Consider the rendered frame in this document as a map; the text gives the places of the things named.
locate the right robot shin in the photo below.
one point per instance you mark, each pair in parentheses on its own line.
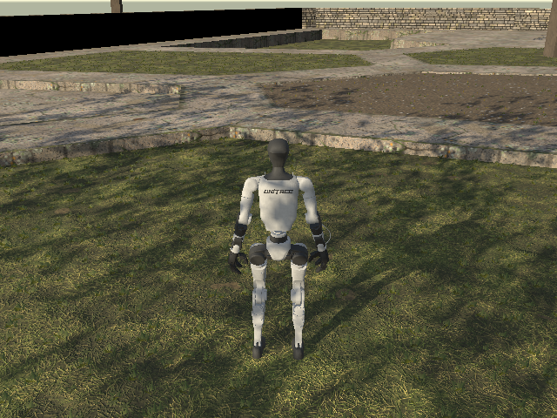
(298,318)

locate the robot right foot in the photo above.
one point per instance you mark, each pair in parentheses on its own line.
(298,353)

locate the robot left hand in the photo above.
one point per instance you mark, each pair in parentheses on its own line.
(234,262)

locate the left robot upper arm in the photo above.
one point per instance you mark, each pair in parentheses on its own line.
(250,185)

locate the robot right hand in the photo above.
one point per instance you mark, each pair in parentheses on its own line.
(322,260)

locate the right robot forearm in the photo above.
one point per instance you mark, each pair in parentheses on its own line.
(318,235)

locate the left robot forearm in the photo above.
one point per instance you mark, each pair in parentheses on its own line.
(238,236)

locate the right robot upper arm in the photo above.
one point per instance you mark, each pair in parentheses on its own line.
(305,185)

